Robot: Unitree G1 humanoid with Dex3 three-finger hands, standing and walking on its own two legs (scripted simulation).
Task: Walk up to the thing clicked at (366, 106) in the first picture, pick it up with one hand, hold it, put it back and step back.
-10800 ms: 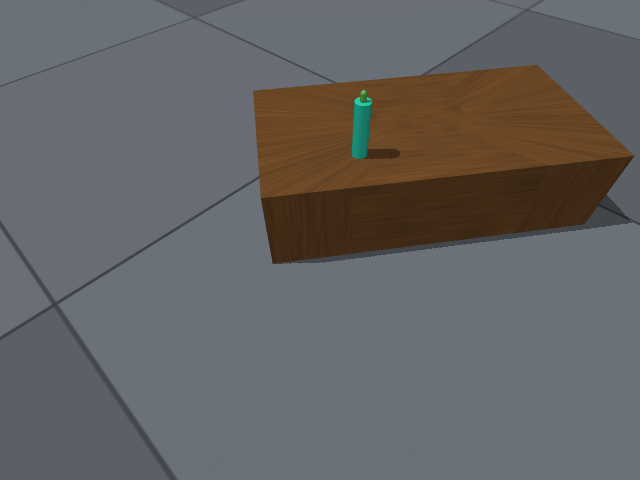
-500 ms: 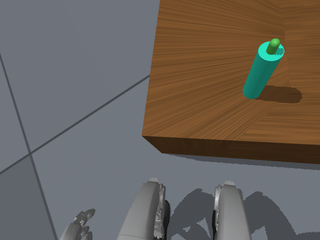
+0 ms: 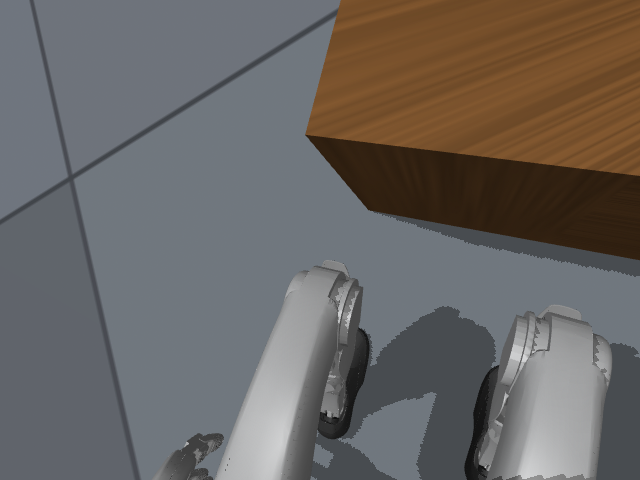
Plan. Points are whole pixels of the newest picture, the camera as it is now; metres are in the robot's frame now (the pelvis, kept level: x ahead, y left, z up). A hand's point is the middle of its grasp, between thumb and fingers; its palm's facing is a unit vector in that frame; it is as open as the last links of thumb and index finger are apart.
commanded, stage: close in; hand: right
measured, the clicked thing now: out of the picture +0.60 -0.28 +0.10
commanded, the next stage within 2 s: rest palm in 0.56 s
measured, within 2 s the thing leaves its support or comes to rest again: neither
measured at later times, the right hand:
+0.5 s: hand out of the picture +0.58 -0.30 +0.04, palm faces +0.26 +0.96 -0.02, open 17.5 cm
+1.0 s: hand out of the picture +0.58 -0.28 +0.04, palm faces +0.26 +0.97 -0.02, open 16.7 cm
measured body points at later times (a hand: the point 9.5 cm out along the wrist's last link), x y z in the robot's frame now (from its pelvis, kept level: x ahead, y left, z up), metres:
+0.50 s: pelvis +0.01 +0.00 +0.01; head +0.25 -0.07 +0.39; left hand +0.06 +0.28 -0.08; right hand +0.56 -0.35 +0.05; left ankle +0.11 +0.13 -0.35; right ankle +0.08 -0.13 -0.35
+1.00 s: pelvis +0.01 +0.01 +0.01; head +0.25 -0.06 +0.39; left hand +0.07 +0.27 -0.09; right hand +0.56 -0.34 +0.05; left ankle +0.11 +0.13 -0.35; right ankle +0.08 -0.13 -0.35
